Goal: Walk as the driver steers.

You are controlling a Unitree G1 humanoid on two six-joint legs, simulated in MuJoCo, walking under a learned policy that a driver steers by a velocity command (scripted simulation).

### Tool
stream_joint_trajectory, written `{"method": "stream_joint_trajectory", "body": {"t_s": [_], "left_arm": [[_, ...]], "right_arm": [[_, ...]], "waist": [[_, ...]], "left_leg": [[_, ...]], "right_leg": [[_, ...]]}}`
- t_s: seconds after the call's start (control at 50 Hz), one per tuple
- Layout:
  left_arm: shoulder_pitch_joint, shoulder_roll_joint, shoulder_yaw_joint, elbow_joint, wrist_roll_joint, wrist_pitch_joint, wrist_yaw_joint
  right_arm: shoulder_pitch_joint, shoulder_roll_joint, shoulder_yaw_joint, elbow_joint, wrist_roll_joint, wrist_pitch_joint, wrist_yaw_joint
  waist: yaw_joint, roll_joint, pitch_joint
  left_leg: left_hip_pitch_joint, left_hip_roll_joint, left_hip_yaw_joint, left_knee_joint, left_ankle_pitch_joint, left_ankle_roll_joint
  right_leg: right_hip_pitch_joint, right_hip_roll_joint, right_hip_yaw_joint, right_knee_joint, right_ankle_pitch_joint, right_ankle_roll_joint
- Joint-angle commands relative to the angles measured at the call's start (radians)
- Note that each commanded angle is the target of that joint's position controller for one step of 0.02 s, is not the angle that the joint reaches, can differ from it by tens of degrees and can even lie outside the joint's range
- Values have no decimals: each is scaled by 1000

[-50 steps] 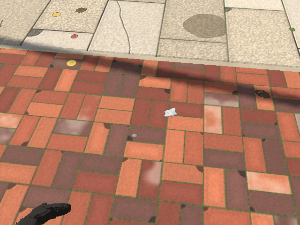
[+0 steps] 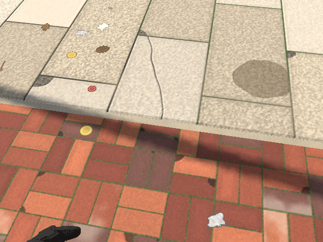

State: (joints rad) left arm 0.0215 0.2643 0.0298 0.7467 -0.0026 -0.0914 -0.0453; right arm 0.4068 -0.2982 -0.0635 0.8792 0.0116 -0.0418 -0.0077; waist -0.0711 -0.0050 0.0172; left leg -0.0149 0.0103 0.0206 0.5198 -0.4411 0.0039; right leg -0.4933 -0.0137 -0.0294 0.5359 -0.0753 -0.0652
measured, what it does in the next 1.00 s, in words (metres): walks ahead, turning right: left foot, then right foot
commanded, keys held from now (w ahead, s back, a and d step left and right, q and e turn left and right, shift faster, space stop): w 0.32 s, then w+e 0.10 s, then e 0.58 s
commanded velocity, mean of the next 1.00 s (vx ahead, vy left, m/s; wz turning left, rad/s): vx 0.32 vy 0.00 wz -0.27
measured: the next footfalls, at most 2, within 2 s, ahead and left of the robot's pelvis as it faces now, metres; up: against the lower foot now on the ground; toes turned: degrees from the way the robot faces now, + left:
left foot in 0.50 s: +0.45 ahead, +0.14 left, +0.00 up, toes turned -2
right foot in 0.96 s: +0.42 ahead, -0.12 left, +0.00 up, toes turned -22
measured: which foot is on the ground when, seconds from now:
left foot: down 0.00-0.00, up 0.02-0.48, down 0.50-0.96, up 0.98-1.00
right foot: down 0.00-0.50, up 0.52-0.94, down 0.96-1.00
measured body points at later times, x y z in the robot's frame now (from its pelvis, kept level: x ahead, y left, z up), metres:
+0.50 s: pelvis +0.27 +0.02 +0.00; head +0.31 +0.03 +0.45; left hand +0.26 +0.31 -0.13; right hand +0.50 -0.22 -0.07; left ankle +0.41 +0.14 -0.73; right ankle +0.12 -0.10 -0.72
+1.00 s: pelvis +0.38 +0.00 +0.01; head +0.41 -0.04 +0.45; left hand +0.63 +0.22 -0.07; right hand +0.42 -0.32 -0.12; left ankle +0.40 +0.14 -0.70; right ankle +0.39 -0.11 -0.72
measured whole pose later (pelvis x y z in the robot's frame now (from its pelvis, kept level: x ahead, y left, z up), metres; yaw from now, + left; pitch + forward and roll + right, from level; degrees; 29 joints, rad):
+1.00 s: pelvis +0.38 +0.00 +0.01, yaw -20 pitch +1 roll +2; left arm 0.14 0.31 0.10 0.68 0.00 0.06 0.00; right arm 0.09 -0.31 -0.08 0.85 -0.01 0.00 -0.01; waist -0.01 0.02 0.06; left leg -0.31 0.11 0.19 0.73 -0.45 -0.06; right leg -0.37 -0.02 -0.03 0.59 -0.24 -0.05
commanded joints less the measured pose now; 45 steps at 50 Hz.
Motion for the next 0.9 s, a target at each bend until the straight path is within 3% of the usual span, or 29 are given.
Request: {"method": "stream_joint_trajectory", "body": {"t_s": [0.02,0.04,0.06,0.08,0.1,0.14,0.18,0.24,0.3,0.36,0.4,0.44,0.46,0.48,0.5,0.52,0.54,0.56,0.6,0.62,0.66,0.7,0.78,0.9], "left_arm": [[419,246,80,48,-6,8,14],[350,199,62,39,-11,8,16],[282,172,54,25,-7,9,18],[225,143,46,20,0,9,16],[191,114,37,15,11,3,14],[176,114,39,21,11,-8,12],[191,138,46,38,8,-16,17],[230,155,51,63,3,-11,32],[277,172,53,86,-6,-4,40],[351,181,57,122,-17,10,43],[367,188,61,134,-22,23,48],[352,198,68,137,-21,35,55],[335,203,70,135,-20,42,58],[327,186,63,128,-17,45,60],[319,134,44,93,3,42,62],[477,23,12,90,11,30,58],[471,112,32,100,-14,24,59],[378,176,54,77,-38,30,62],[307,156,62,63,-24,58,74],[327,134,65,61,-23,82,77],[342,93,63,45,-23,118,81],[308,84,64,12,-14,132,81],[231,88,66,-32,-10,137,58],[139,121,84,-102,-8,161,25]], "right_arm": [[62,-50,10,-79,-5,-48,4],[-23,-131,-13,-101,23,-62,12],[-91,-131,-12,-117,28,-66,11],[-128,-121,-14,-123,15,-63,7],[-120,-112,-19,-118,4,-53,3],[-80,-70,-13,-102,0,-30,1],[-114,-59,-11,-114,-6,-20,-3],[-216,-45,-5,-141,-11,-26,1],[-322,-23,6,-163,-5,-36,14],[-422,-26,9,-197,1,-44,28],[-451,-41,6,-215,3,-53,39],[-417,-71,-4,-208,-3,-63,43],[-353,-89,-13,-190,-11,-68,40],[-231,-129,-33,-154,-24,-74,34],[-93,-197,-51,-134,-48,-77,25],[-58,-264,-63,-134,-49,-57,17],[-43,-190,-46,-149,-34,-43,17],[-104,-136,-29,-159,-29,-35,11],[-214,-80,-12,-154,-24,-28,4],[-254,-71,-11,-150,-31,-29,4],[-310,-80,-17,-144,-43,-34,5],[-334,-108,-28,-135,-41,-34,-3],[-361,-133,-36,-121,-27,-14,-22],[-340,-182,-54,-88,7,25,-14]], "waist": [[186,-242,-416],[182,-167,-257],[157,-104,-158],[129,-61,-79],[94,-78,-49],[60,-95,-46],[54,-75,-22],[80,-53,3],[119,-49,25],[154,-41,54],[147,-49,62],[113,-66,47],[74,-76,8],[16,-67,-80],[-32,6,-239],[22,280,-399],[-13,252,-495],[-14,182,-355],[37,106,-176],[74,130,-138],[109,144,-98],[114,134,-86],[97,116,-101],[77,112,-65]], "left_leg": [[-662,-61,-119,724,-137,10],[-760,2,-142,790,-95,24],[-759,56,-108,754,-3,33],[-727,90,-89,688,68,29],[-663,120,-96,633,120,27],[-585,131,-89,590,166,12],[-614,138,-83,520,232,-7],[-654,135,-74,335,398,-21],[-609,103,-42,152,529,-19],[-605,78,-42,56,533,-16],[-606,67,-60,3,485,-3],[-533,47,-62,-40,428,14],[-432,21,-41,-70,424,29],[-240,12,-21,-96,505,56],[56,157,-134,-8,797,111],[430,445,-464,24,1031,278],[406,451,-568,-37,944,302],[294,408,-414,-59,914,262],[37,328,-237,-122,872,220],[-83,305,-177,-167,824,209],[-218,296,-102,-241,766,227],[-237,310,-54,-277,737,240],[-222,302,48,-299,608,222],[-110,345,63,-203,491,172]], "right_leg": [[907,-377,765,-204,-204,-274],[791,-347,639,-228,-277,-221],[647,-308,511,-247,-243,-187],[507,-268,420,-283,-170,-173],[412,-233,354,-315,-101,-157],[322,-211,288,-367,-19,-168],[302,-207,231,-400,54,-182],[330,-185,157,-415,116,-163],[343,-163,100,-422,100,-137],[407,-192,126,-392,77,-139],[465,-221,159,-347,91,-130],[497,-230,189,-275,183,-107],[499,-208,182,-191,318,-85],[466,-146,152,-43,416,-48],[302,-71,113,209,221,3],[-73,81,41,585,-485,86],[-122,66,172,735,-613,98],[-188,18,161,774,-570,99],[-173,-50,111,706,-456,115],[-96,-74,106,666,-415,118],[-14,-69,72,611,-368,129],[-14,-80,66,523,-298,129],[59,-86,37,332,-133,107],[95,-58,-19,129,-204,56]]}}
